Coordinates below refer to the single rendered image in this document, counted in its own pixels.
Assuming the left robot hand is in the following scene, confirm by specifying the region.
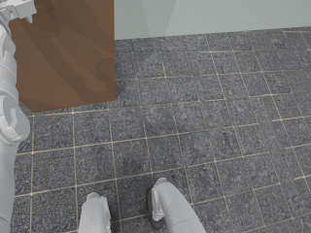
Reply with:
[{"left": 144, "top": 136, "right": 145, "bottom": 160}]
[{"left": 0, "top": 0, "right": 37, "bottom": 25}]

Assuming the left robot shin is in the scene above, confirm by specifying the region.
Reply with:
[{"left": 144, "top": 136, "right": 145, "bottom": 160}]
[{"left": 82, "top": 192, "right": 112, "bottom": 233}]

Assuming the cabinet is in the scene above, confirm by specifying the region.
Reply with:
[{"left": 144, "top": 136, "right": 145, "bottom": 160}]
[{"left": 8, "top": 0, "right": 116, "bottom": 113}]

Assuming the robot left upper arm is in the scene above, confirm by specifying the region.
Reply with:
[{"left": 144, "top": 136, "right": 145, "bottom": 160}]
[{"left": 0, "top": 94, "right": 30, "bottom": 233}]

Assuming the robot left thigh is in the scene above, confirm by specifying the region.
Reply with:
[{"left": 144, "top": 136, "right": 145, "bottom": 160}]
[{"left": 78, "top": 196, "right": 111, "bottom": 233}]

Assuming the robot left forearm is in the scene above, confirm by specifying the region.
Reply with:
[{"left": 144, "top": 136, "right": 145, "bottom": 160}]
[{"left": 0, "top": 16, "right": 18, "bottom": 104}]

